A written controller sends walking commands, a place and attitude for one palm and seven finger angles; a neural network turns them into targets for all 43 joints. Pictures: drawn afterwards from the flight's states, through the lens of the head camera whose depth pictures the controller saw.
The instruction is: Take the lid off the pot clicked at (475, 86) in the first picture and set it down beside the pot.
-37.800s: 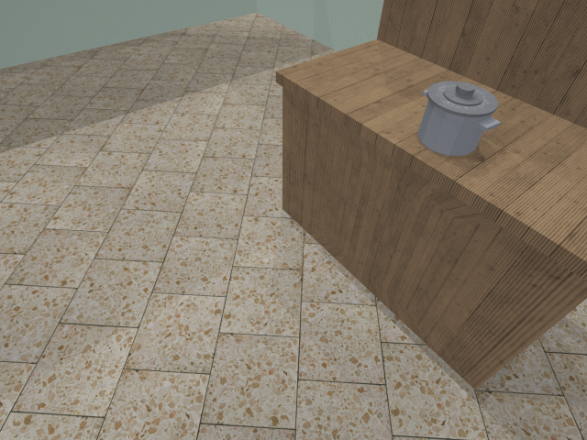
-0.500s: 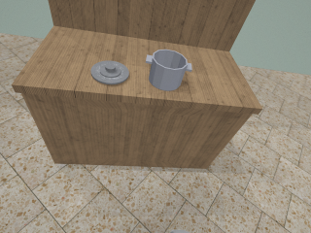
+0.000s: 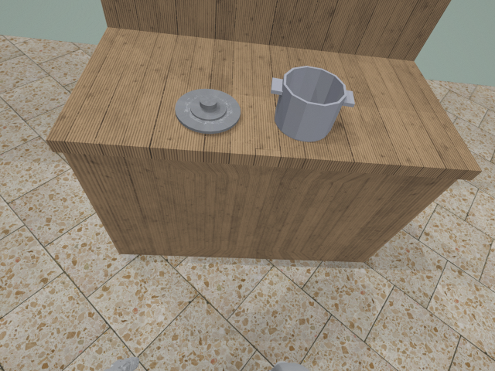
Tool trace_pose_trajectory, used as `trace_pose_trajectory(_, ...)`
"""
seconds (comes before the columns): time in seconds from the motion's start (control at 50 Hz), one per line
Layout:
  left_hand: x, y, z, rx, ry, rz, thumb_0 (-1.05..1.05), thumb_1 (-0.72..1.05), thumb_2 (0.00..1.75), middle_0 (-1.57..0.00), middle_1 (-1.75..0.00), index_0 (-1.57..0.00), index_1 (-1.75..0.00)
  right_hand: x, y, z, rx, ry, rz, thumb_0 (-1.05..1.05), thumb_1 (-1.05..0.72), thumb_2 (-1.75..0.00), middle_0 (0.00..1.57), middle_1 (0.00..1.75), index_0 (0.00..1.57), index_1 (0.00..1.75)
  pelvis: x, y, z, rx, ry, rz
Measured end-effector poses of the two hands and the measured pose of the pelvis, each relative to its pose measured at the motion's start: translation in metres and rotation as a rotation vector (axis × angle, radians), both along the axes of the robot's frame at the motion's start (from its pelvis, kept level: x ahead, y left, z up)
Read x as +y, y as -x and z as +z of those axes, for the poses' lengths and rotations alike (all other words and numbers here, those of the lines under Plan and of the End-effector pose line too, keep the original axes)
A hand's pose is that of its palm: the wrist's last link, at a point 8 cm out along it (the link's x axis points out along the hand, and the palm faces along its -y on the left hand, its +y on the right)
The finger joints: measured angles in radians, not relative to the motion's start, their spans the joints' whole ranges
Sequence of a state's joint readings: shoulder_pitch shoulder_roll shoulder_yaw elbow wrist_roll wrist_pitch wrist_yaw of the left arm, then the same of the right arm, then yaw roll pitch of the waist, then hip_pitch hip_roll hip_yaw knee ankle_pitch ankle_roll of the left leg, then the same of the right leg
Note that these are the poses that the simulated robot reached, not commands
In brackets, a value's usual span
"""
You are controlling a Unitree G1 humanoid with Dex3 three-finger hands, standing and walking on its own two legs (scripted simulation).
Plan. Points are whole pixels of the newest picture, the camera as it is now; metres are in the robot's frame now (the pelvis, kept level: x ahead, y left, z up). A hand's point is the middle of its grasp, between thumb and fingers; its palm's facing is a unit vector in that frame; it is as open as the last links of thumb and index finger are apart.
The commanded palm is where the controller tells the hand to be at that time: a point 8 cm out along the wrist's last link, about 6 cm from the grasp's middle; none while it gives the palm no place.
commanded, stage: stop stepping back and stand still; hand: left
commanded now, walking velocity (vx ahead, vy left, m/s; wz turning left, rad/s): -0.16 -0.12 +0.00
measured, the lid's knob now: (208, 102) +0.72 +0.11 -0.03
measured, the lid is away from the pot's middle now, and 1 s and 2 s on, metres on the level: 0.26 0.26 0.26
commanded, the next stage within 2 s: let the arm hang, fingers relaxed in 0.52 s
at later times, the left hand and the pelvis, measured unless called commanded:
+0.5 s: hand (158, 358) +0.16 +0.15 -0.18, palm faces +0.00 -0.98 -0.19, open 7.3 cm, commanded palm none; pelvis +0.05 -0.02 -0.01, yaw +0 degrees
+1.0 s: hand out of the picture +0.07 +0.14 -0.17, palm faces +0.03 -0.98 -0.19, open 7.3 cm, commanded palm none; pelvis +0.05 -0.03 +0.01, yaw -1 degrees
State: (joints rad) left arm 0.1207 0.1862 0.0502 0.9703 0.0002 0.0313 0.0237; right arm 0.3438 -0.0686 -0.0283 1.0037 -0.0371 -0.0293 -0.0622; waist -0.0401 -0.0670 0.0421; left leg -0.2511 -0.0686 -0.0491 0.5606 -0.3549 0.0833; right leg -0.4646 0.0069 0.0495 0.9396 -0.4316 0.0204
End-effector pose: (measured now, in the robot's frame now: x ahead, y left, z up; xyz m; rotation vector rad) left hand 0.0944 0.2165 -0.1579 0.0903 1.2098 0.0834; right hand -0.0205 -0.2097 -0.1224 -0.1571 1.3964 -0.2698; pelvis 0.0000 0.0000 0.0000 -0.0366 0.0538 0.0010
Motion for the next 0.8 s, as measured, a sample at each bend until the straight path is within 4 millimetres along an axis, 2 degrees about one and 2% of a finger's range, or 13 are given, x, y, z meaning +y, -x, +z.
trace_pose_trajectory(0.16, -0.001, -0.058, 0.015, -0.028, -0.036, -0.084, 0.00, 0.91, 0.90, -0.20, -0.30, -0.20, -0.30, -0.014, -0.008, 0.010, 0.043, 0.019, -0.077, 0.01, -0.91, -0.90, 0.20, 0.30, 0.21, 0.30, -0.006, -0.024, 0.010, 0.016, 0.021, -0.008)
trace_pose_trajectory(0.24, -0.007, -0.084, 0.021, -0.075, -0.069, -0.086, 0.00, 0.91, 0.90, -0.20, -0.30, -0.20, -0.30, -0.025, -0.003, 0.004, 0.088, -0.001, -0.105, 0.01, -0.91, -0.90, 0.20, 0.30, 0.21, 0.30, -0.018, -0.035, 0.006, 0.005, -0.003, -0.007)
trace_pose_trajectory(0.3, -0.010, -0.091, 0.022, -0.102, -0.102, -0.078, 0.00, 0.91, 0.90, -0.20, -0.30, -0.20, -0.30, -0.036, -0.006, -0.006, 0.109, -0.022, -0.117, 0.01, -0.91, -0.90, 0.20, 0.30, 0.21, 0.30, -0.025, -0.041, 0.000, -0.003, -0.024, -0.009)
trace_pose_trajectory(0.38, -0.014, -0.086, 0.019, -0.071, -0.115, -0.070, 0.00, 0.91, 0.90, -0.20, -0.30, -0.20, -0.30, -0.044, -0.023, -0.016, 0.094, -0.031, -0.103, 0.01, -0.91, -0.90, 0.20, 0.30, 0.20, 0.30, -0.025, -0.045, -0.004, -0.016, -0.011, 0.002)
trace_pose_trajectory(0.46, -0.016, -0.073, 0.010, -0.036, -0.084, -0.032, 0.00, 0.91, 0.90, -0.20, -0.30, -0.20, -0.30, -0.042, -0.046, -0.021, 0.044, -0.032, -0.068, 0.01, -0.91, -0.90, 0.20, 0.30, 0.20, 0.30, -0.021, -0.050, -0.008, -0.025, -0.017, 0.003)
trace_pose_trajectory(0.56, -0.019, -0.045, 0.009, 0.032, -0.069, 0.006, 0.00, 0.91, 0.90, -0.20, -0.30, -0.20, -0.30, -0.036, -0.077, -0.021, -0.013, -0.047, -0.020, 0.01, -0.91, -0.90, 0.20, 0.30, 0.20, 0.30, -0.022, -0.054, -0.005, -0.018, -0.039, -0.010)
trace_pose_trajectory(0.64, -0.018, -0.020, 0.013, 0.077, -0.087, 0.026, 0.00, 0.92, 0.90, -0.20, -0.30, -0.20, -0.30, -0.043, -0.095, -0.019, -0.055, -0.046, -0.009, 0.01, -0.94, -0.90, 0.20, 0.30, 0.21, 0.30, -0.025, -0.055, -0.001, -0.019, -0.040, -0.014)
trace_pose_trajectory(0.72, -0.016, 0.000, 0.016, 0.112, -0.103, 0.030, 0.00, 0.92, 0.90, -0.20, -0.30, -0.20, -0.30, -0.046, -0.108, -0.016, -0.105, -0.050, -0.003, 0.01, -0.93, -0.90, 0.20, 0.30, 0.20, 0.30, -0.029, -0.055, 0.001, -0.029, -0.042, -0.019)
trace_pose_trajectory(0.8, -0.019, 0.014, 0.017, 0.128, -0.099, 0.033, 0.00, 0.92, 0.90, -0.20, -0.30, -0.20, -0.30, -0.049, -0.111, -0.015, -0.128, -0.054, 0.001, 0.01, -0.93, -0.90, 0.20, 0.30, 0.20, 0.30, -0.031, -0.054, 0.002, -0.044, -0.040, -0.022)
